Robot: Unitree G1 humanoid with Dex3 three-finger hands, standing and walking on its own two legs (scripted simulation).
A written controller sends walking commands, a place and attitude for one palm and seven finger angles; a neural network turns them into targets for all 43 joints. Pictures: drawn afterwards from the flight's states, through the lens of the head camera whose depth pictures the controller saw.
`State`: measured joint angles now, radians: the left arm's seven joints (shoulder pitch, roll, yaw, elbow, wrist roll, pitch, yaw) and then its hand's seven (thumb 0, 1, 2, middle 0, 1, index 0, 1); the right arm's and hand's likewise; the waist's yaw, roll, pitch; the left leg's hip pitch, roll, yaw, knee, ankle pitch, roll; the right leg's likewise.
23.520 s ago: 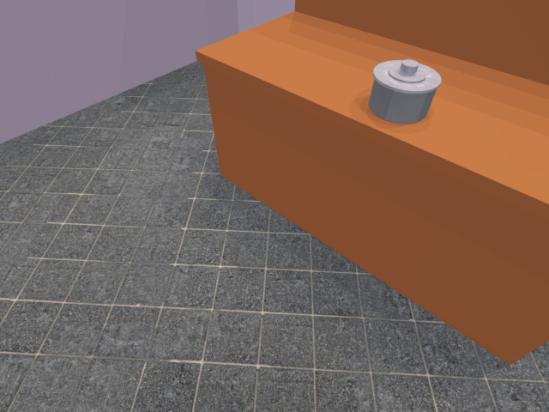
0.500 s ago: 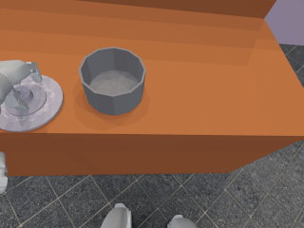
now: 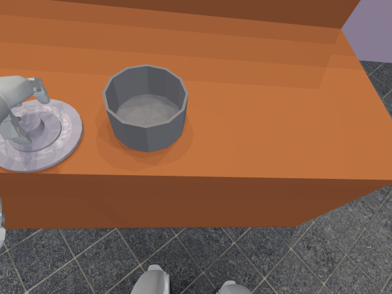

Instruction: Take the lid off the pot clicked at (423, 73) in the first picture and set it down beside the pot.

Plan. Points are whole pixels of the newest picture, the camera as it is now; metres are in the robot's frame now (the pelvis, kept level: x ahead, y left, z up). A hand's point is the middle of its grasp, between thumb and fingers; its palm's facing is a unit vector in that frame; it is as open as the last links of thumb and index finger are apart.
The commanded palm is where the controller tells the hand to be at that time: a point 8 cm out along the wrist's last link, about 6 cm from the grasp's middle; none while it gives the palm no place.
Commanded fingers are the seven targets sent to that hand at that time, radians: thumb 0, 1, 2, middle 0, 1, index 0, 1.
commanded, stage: raise the empty hand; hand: left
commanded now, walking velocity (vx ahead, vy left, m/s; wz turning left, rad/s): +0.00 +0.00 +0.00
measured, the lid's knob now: (30, 125) +0.46 +0.35 +0.00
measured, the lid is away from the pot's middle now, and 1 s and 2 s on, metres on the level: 0.25 0.25 0.25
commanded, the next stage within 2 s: draw the hand back to the body in 1.10 s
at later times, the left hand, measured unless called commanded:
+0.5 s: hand out of the picture +0.44 +0.35 +0.10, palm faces -0.41 -0.13 -0.90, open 11.0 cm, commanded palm +0.47 +0.34 +0.16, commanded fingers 0.00 0.03 0.56 -0.32 -0.92 -0.32 -0.92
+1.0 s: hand out of the picture +0.44 +0.35 +0.15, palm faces -0.40 -0.12 -0.91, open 11.0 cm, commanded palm +0.47 +0.34 +0.21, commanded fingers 0.00 0.03 0.56 -0.32 -0.92 -0.32 -0.92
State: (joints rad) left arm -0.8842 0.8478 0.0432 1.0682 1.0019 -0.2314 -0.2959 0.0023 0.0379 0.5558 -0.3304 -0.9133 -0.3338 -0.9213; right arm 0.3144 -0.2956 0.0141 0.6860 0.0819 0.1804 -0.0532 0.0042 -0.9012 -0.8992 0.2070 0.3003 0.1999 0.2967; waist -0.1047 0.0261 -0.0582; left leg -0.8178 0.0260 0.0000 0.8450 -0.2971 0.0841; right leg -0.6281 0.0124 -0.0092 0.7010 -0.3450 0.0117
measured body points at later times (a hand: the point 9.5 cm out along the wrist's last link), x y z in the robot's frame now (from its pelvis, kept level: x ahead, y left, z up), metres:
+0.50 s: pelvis +0.01 +0.00 +0.01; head +0.09 +0.03 +0.46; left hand +0.46 +0.35 +0.16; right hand +0.05 -0.29 -0.09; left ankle +0.06 +0.06 -0.70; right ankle +0.00 -0.18 -0.70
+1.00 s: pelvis +0.01 -0.01 +0.02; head +0.08 +0.02 +0.47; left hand +0.45 +0.35 +0.20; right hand +0.07 -0.29 -0.08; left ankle +0.06 +0.06 -0.70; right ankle +0.00 -0.18 -0.70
